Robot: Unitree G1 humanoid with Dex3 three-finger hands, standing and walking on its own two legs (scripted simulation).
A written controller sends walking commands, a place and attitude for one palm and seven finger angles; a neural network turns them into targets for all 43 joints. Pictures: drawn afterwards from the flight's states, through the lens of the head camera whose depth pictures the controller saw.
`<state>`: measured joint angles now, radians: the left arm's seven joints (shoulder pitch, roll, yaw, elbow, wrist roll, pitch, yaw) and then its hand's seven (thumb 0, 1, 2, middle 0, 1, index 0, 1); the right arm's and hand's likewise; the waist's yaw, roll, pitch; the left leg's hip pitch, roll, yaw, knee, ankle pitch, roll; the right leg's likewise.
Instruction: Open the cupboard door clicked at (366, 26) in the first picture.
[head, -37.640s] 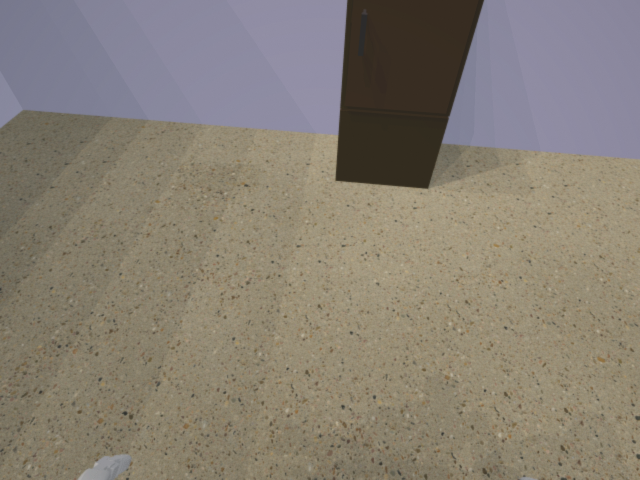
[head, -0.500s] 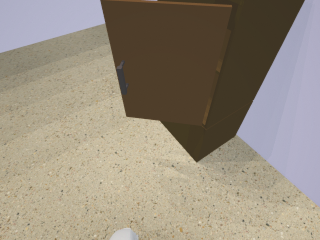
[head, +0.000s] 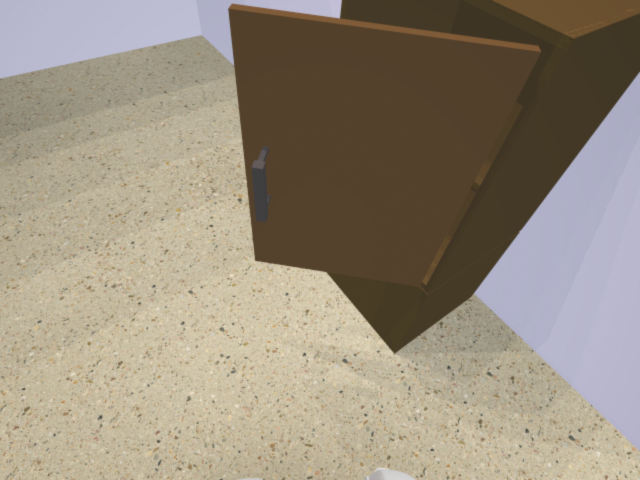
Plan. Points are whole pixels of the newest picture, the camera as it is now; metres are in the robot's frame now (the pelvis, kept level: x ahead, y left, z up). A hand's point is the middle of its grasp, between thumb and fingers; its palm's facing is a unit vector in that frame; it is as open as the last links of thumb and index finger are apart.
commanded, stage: come to a stop and stand still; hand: left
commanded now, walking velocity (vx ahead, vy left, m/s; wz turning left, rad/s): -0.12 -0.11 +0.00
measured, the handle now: (263, 185) +0.60 +0.16 -0.04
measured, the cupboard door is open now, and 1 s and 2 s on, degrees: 46 46 46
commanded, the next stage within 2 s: look again from close up in 0.66 s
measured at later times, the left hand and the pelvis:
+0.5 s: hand out of the picture +0.05 +0.12 -0.18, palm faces +0.05 -0.98 -0.19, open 7.3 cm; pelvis +0.00 -0.06 +0.00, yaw +1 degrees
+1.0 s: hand out of the picture +0.02 +0.14 -0.17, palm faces +0.06 -0.96 -0.27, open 7.4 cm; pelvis +0.00 -0.06 +0.00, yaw +1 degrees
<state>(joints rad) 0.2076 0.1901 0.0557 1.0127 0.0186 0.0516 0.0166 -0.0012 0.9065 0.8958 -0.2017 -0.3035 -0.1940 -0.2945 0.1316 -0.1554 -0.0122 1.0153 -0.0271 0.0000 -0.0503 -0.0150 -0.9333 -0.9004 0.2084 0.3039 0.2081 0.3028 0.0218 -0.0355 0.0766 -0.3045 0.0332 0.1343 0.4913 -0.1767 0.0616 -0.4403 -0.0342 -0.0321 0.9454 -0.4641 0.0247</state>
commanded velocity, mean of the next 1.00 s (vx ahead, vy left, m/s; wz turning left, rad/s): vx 0.00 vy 0.00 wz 0.00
